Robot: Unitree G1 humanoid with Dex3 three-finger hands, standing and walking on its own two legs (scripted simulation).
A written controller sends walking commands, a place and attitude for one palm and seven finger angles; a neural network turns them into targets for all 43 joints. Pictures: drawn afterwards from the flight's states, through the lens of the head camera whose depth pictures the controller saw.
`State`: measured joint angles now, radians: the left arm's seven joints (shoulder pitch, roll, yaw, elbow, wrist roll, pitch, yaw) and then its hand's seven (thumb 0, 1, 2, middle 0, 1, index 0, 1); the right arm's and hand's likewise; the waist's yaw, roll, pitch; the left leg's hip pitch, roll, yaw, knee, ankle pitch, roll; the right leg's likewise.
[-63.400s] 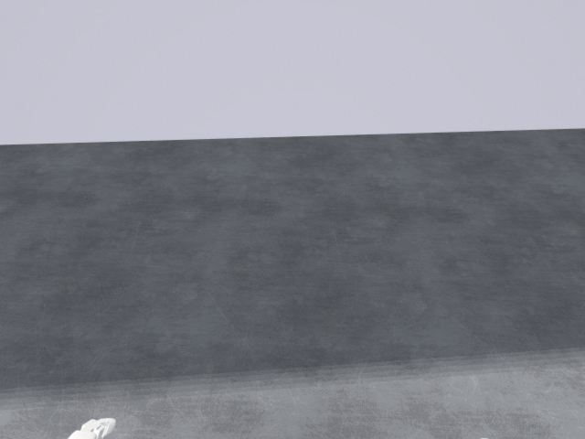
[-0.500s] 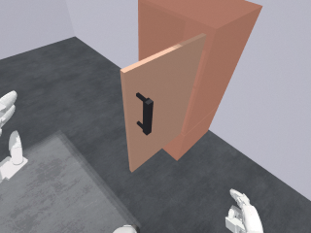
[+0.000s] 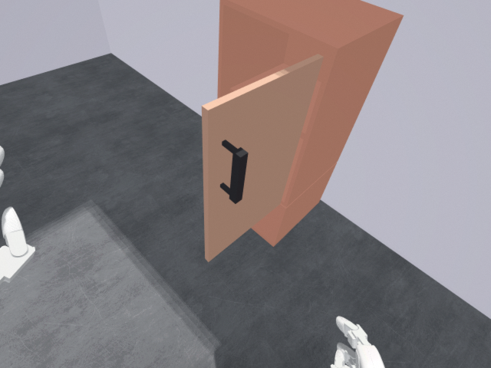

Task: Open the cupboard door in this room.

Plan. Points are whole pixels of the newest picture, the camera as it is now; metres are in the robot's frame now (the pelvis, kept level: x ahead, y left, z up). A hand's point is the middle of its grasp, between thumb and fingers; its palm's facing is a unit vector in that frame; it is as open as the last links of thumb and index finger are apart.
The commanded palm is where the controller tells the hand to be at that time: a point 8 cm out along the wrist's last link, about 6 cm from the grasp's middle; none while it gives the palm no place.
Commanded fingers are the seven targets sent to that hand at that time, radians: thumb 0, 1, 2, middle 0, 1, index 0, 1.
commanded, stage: stop stepping back and stand still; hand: left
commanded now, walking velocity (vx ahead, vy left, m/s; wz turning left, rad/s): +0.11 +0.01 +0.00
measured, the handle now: (231, 172) +0.52 +0.05 -0.01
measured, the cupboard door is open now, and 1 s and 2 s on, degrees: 88 88 88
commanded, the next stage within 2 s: let the arm hang, fingers relaxed in 0.46 s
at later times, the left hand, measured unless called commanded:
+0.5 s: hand (75, 245) +0.22 +0.22 +0.15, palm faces +0.33 -0.80 -0.49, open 7.4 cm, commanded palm +0.16 +0.27 +0.17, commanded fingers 0.00 0.90 0.90 -0.20 -0.30 -0.20 -0.30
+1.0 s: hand out of the picture -0.06 +0.15 -0.19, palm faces +0.06 -0.99 -0.16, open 7.1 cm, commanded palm none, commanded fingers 0.00 0.90 0.90 -0.20 -0.30 -0.20 -0.30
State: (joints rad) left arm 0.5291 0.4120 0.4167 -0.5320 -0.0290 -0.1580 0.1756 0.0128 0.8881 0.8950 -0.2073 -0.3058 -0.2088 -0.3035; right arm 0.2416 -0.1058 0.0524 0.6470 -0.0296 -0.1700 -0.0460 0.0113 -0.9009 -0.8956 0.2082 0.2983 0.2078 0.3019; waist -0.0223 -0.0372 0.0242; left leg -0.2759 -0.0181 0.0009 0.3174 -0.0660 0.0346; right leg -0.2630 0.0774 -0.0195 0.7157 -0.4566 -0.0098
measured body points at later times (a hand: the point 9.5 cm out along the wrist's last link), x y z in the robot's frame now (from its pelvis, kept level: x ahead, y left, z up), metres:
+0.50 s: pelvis +0.01 -0.02 -0.01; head +0.02 -0.02 +0.44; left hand +0.20 +0.26 +0.18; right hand +0.15 -0.28 -0.09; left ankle +0.05 +0.09 -0.75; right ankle -0.05 -0.07 -0.75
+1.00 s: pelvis -0.02 -0.01 -0.01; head +0.01 +0.00 +0.44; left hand -0.06 +0.21 -0.18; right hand -0.02 -0.25 -0.16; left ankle +0.05 +0.10 -0.75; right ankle -0.05 -0.07 -0.75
